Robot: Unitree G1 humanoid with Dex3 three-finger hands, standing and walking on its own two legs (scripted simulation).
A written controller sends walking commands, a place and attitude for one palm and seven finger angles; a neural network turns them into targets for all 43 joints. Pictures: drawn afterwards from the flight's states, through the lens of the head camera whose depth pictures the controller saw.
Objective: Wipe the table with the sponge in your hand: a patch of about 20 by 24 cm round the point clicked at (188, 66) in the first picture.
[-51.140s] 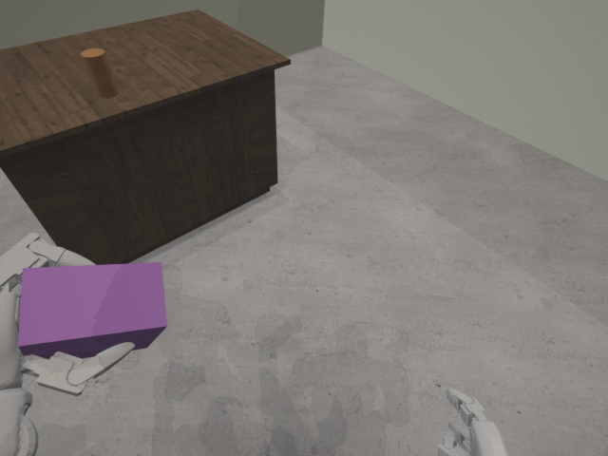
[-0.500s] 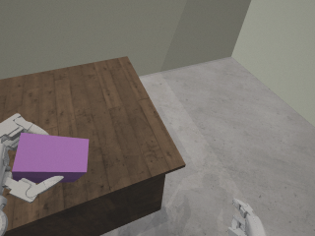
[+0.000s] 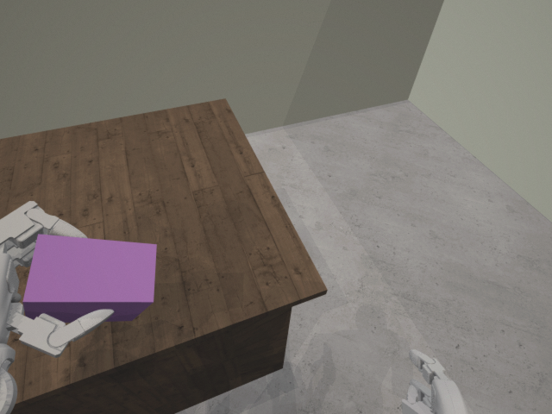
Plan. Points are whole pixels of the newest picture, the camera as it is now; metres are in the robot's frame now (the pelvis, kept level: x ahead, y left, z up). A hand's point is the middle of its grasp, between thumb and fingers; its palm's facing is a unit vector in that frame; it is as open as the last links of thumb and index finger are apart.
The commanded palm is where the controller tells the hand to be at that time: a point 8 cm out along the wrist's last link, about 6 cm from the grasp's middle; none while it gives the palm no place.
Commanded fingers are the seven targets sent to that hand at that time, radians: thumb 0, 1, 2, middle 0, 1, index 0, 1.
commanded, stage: shuffle to correct the standing spot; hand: left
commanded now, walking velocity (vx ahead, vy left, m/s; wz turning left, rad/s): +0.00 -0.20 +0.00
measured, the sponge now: (108, 284) +0.23 +0.21 +0.13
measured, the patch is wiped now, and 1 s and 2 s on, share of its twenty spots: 0.00 0.00 0.00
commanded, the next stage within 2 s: come to a stop and stand still in 0.56 s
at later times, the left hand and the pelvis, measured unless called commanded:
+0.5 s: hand (63, 279) +0.22 +0.24 +0.17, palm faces +0.33 -0.85 -0.41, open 10.3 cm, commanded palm +0.16 +0.28 +0.18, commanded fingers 0.00 0.10 1.30 -1.20 -1.60 -1.20 -1.60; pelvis +0.00 -0.01 +0.00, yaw +0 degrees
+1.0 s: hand (47, 293) +0.21 +0.26 +0.15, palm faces +0.24 -0.89 -0.40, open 10.3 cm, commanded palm +0.15 +0.31 +0.18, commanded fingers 0.00 0.10 1.30 -1.20 -1.60 -1.20 -1.60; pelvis -0.01 +0.04 +0.00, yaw -2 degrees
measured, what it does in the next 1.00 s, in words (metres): stands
